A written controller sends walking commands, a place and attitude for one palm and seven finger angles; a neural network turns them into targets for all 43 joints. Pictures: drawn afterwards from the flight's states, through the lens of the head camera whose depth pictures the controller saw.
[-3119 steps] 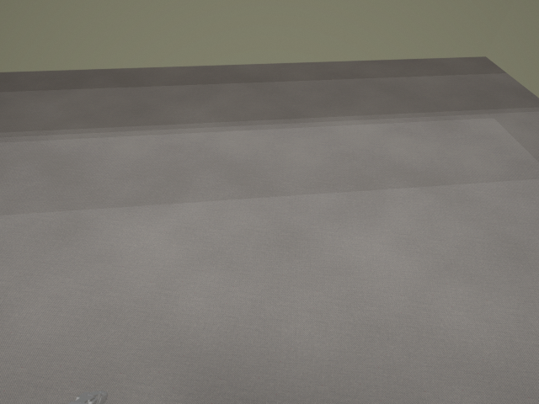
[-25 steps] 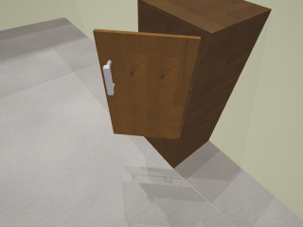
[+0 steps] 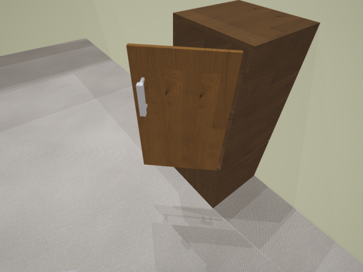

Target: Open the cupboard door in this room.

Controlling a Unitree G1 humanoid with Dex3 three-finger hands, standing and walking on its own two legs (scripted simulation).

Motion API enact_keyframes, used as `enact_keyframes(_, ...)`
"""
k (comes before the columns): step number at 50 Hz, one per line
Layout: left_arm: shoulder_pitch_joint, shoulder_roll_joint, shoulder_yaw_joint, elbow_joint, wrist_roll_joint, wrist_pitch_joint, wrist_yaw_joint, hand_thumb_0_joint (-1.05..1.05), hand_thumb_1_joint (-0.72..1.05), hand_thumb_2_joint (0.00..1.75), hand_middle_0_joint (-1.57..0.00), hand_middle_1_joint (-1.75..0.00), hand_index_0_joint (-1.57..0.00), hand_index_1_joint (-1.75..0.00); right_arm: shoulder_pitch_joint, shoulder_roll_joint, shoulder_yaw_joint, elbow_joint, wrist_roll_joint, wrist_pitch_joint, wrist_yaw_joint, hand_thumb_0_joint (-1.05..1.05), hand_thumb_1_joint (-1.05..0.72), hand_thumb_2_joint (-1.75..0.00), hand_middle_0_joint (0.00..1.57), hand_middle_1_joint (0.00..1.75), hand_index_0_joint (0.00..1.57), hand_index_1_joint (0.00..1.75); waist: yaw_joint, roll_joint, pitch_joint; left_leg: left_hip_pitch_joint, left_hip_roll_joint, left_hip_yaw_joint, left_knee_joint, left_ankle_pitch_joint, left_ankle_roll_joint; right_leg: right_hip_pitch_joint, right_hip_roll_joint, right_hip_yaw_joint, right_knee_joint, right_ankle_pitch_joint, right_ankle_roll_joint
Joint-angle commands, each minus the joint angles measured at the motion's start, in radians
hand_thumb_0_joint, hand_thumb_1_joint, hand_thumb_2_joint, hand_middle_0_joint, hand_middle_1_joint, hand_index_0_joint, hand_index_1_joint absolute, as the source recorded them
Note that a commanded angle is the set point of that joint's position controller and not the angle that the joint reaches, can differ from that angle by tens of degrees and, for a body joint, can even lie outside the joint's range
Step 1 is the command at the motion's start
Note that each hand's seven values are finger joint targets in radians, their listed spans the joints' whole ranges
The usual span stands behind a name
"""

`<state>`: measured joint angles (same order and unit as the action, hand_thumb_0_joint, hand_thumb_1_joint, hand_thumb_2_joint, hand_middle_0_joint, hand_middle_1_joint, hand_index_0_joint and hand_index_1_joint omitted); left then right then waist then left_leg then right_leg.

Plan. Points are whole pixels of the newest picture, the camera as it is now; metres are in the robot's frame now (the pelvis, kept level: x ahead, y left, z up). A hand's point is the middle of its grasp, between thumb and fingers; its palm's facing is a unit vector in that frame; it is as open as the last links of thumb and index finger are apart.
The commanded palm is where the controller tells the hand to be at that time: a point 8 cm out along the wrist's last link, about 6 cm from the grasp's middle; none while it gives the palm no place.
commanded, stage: look again from close up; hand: left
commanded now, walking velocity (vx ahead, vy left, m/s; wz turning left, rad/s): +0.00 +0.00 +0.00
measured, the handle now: (142, 96) +0.67 +0.18 +0.03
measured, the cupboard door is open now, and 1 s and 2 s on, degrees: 47 47 47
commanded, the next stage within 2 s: shuffle to correct the standing spot in 0.06 s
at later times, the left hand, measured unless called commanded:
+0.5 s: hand out of the picture -0.03 +0.18 -0.18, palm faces +0.02 -0.99 -0.15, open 7.3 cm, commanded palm none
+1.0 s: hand out of the picture +0.13 +0.20 -0.19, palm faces -0.01 -0.99 -0.14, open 7.3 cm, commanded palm none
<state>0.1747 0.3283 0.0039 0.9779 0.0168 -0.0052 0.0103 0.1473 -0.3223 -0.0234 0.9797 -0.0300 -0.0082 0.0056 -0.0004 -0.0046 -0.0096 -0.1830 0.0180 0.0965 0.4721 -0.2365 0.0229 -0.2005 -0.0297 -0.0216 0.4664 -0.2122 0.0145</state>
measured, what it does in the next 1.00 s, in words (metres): walks ahead: left foot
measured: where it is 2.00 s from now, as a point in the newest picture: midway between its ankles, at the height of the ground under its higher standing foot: outside the picture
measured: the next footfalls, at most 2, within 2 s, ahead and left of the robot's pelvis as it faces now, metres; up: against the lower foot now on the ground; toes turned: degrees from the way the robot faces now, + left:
left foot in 0.84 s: +0.15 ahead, +0.11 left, +0.00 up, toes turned +6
right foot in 1.22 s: +0.24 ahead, -0.12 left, +0.00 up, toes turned -8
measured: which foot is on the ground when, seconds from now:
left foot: down 0.00-0.66, up 0.68-0.82, down 0.84-1.00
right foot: down 0.00-0.84, up 0.86-1.00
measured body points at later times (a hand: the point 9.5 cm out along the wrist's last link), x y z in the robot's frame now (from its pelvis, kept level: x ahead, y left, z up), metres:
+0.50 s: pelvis +0.03 +0.01 -0.01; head +0.02 +0.02 +0.44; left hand -0.03 +0.23 -0.17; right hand -0.01 -0.22 -0.16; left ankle +0.02 +0.10 -0.74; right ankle +0.03 -0.13 -0.74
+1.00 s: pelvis +0.13 +0.04 +0.00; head +0.14 +0.07 +0.45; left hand +0.14 +0.26 -0.18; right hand +0.13 -0.19 -0.14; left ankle +0.11 +0.11 -0.74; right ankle +0.10 -0.10 -0.68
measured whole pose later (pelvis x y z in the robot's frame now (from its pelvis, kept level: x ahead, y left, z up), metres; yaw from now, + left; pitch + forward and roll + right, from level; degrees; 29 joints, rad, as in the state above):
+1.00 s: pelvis +0.13 +0.04 +0.00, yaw -4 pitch -1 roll -1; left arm 0.32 0.15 0.05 1.07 0.02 0.02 0.02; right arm 0.29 -0.13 -0.02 1.05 -0.03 -0.06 -0.04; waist 0.00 -0.05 0.03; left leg -0.18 0.02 0.17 0.52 -0.32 0.06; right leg -0.43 -0.05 -0.04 1.00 -0.36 0.01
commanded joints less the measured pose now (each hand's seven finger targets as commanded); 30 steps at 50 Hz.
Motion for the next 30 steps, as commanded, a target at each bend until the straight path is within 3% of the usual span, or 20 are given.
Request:
enact_keyframes(1,-0.02,0.147,0.027,-0.053,0.002,-0.02,0.005,0.0,0.9,0.9,-0.2,-0.3,-0.2,-0.3,-0.022,-0.161,-0.03,-0.053,0.006,-0.019,-0.007,0.0,-0.9,-0.9,0.2,0.3,0.2,0.3,-0.007,0.023,0.039,-0.048,0.109,-0.146,-0.175,-0.067,0.017,-0.024,-0.073,0.086,-0.108,-0.02,-0.038)
enact_keyframes(8,0.01,0.129,0.019,-0.021,0.004,-0.016,0.006,0.0,0.9,0.9,-0.2,-0.3,-0.2,-0.3,-0.01,-0.15,-0.025,-0.022,0.009,-0.015,-0.005,0.0,-0.9,-0.9,0.2,0.3,0.2,0.3,-0.004,0.017,0.051,-0.062,0.107,-0.149,-0.204,-0.127,0.009,-0.02,-0.077,0.083,-0.128,-0.037,-0.029)
enact_keyframes(10,0.07,0.044,0.003,0.008,0.003,-0.005,0.009,0.0,0.9,0.9,-0.2,-0.3,-0.2,-0.3,0.039,-0.065,-0.005,0.007,0.006,-0.002,-0.003,0.0,-0.9,-0.9,0.2,0.3,0.2,0.3,-0.006,0.002,0.038,-0.061,0.099,-0.136,-0.197,-0.201,-0.002,-0.016,-0.074,0.078,-0.132,-0.12,-0.017)
enact_keyframes(14,0.135,0.028,0.012,0.021,0.01,0.003,0.006,0.0,0.9,0.9,-0.2,-0.3,-0.2,-0.3,0.085,-0.054,-0.011,0.027,0.005,0.011,-0.003,0.0,-0.9,-0.9,0.2,0.3,0.2,0.3,0.001,-0.003,0.105,-0.111,0.093,-0.136,-0.178,-0.35,0.011,-0.072,-0.061,0.097,-0.12,-0.298,-0.031)
enact_keyframes(17,0.183,0.007,0.02,0.03,0.007,-0.006,0.005,0.0,0.9,0.9,-0.2,-0.3,-0.2,-0.3,0.115,-0.024,-0.01,0.041,0.009,0.004,-0.006,0.0,-0.9,-0.9,0.2,0.3,0.2,0.3,0.004,-0.032,0.122,-0.115,0.077,-0.112,-0.116,-0.296,0.015,-0.072,-0.073,0.134,-0.125,-0.291,-0.054)
enact_keyframes(20,0.217,-0.018,0.027,0.04,0.006,-0.011,0.006,0.0,0.9,0.9,-0.2,-0.3,-0.2,-0.3,0.162,0.005,-0.013,0.06,0.013,-0.004,-0.01,0.0,-0.9,-0.9,0.2,0.3,0.2,0.3,-0.004,-0.017,0.129,-0.104,0.075,-0.107,-0.096,-0.304,0.019,-0.096,-0.074,0.144,-0.108,-0.321,-0.069)
enact_keyframes(23,0.234,-0.064,0.03,0.047,0.007,-0.015,0.005,0.0,0.9,0.9,-0.2,-0.3,-0.2,-0.3,0.213,0.014,-0.021,0.079,0.017,-0.012,-0.017,0.0,-0.9,-0.9,0.2,0.3,0.2,0.3,-0.013,0.042,0.164,-0.088,0.118,-0.155,-0.139,-0.324,0.046,-0.129,-0.034,0.084,-0.019,-0.241,-0.068)
enact_keyframes(25,0.258,-0.102,0.028,0.055,0.008,-0.021,0.004,0.0,0.9,0.9,-0.2,-0.3,-0.2,-0.3,0.248,0.012,-0.026,0.095,0.019,-0.022,-0.023,0.0,-0.9,-0.9,0.2,0.3,0.2,0.3,-0.012,0.094,0.151,-0.049,0.164,-0.197,-0.177,-0.292,0.073,-0.133,-0.009,0.024,0.072,-0.138,-0.061)
enact_keyframes(26,0.262,-0.113,0.027,0.054,0.009,-0.024,0.004,0.0,0.9,0.9,-0.2,-0.3,-0.2,-0.3,0.26,0.012,-0.03,0.099,0.02,-0.026,-0.026,0.0,-0.9,-0.9,0.2,0.3,0.2,0.3,-0.008,0.09,0.154,-0.031,0.189,-0.217,-0.181,-0.247,0.089,-0.143,0.0,-0.002,0.105,-0.098,-0.056)
enact_keyframes(28,0.28,-0.142,0.026,0.061,0.009,-0.031,0.005,0.0,0.9,0.9,-0.2,-0.3,-0.2,-0.3,0.276,0.025,-0.032,0.108,0.021,-0.033,-0.032,0.0,-0.9,-0.9,0.2,0.3,0.2,0.3,-0.002,0.098,0.139,0.011,0.206,-0.212,-0.146,-0.111,0.106,-0.147,0.002,-0.018,0.127,-0.061,-0.054)
enact_keyframes(30,0.325,-0.151,0.032,0.082,0.008,-0.036,0.008,0.0,0.9,0.9,-0.2,-0.3,-0.2,-0.3,0.259,0.05,-0.03,0.105,0.021,-0.035,-0.035,0.0,-0.9,-0.9,0.2,0.3,0.2,0.3,0.02,0.041,0.131,-0.056,0.166,-0.144,-0.051,-0.032,0.085,-0.043,-0.018,0.018,0.071,-0.011,-0.07)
